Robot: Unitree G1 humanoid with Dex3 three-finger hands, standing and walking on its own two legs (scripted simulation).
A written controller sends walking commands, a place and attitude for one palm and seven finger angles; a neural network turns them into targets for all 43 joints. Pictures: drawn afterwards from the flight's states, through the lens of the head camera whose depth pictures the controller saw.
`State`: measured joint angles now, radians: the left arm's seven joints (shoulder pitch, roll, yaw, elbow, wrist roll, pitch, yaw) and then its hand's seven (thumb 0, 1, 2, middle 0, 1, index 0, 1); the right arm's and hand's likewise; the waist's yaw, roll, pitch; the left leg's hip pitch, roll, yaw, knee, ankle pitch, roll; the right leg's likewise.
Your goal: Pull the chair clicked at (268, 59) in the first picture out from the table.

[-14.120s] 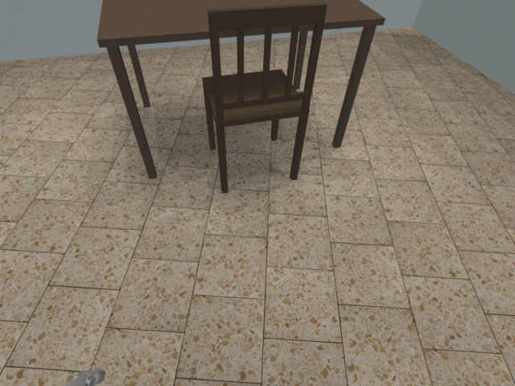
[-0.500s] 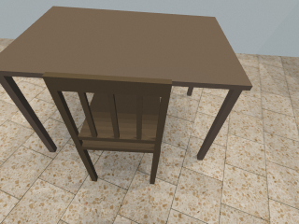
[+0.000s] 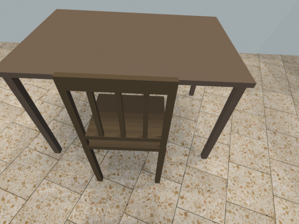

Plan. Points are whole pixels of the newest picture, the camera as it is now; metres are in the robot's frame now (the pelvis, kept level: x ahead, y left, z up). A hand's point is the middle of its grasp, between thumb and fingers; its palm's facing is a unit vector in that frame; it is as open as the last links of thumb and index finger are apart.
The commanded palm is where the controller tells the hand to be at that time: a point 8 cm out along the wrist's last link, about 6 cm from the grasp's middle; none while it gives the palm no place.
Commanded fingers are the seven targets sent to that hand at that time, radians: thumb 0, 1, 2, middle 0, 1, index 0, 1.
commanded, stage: come to a stop and stand still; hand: left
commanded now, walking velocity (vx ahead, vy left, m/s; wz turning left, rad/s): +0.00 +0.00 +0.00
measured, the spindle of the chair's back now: (121, 116) +0.54 +0.15 -0.10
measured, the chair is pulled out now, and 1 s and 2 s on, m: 0.00 0.00 0.00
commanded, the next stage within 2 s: look again from close up in 0.12 s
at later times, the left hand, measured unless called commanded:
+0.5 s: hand out of the picture -0.03 +0.12 -0.17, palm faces +0.04 -0.99 -0.15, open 7.4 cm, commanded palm none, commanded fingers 0.00 0.90 0.90 -0.20 -0.30 -0.20 -0.30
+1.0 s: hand out of the picture -0.01 +0.10 -0.17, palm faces +0.04 -0.99 -0.17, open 7.4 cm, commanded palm none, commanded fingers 0.00 0.90 0.90 -0.20 -0.30 -0.20 -0.30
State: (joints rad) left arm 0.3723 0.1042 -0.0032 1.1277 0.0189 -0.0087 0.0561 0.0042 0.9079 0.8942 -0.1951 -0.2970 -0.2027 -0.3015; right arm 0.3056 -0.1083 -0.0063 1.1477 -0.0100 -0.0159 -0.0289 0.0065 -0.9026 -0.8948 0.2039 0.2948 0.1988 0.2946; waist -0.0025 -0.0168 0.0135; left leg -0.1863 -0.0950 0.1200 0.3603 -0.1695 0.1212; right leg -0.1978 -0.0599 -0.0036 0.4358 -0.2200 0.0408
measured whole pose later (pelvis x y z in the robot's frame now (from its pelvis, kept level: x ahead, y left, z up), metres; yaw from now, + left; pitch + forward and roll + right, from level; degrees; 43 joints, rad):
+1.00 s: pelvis +0.01 -0.05 +0.00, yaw +0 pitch +0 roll +0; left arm 0.34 0.10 0.00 1.12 0.01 -0.03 0.05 0.01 0.91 0.89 -0.20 -0.30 -0.20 -0.30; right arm 0.30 -0.12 0.00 1.16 -0.01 -0.02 -0.03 0.01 -0.90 -0.90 0.20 0.29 0.20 0.29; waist -0.01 0.01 0.02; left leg -0.19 -0.03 0.09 0.38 -0.19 0.05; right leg -0.18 0.01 -0.03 0.41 -0.23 -0.02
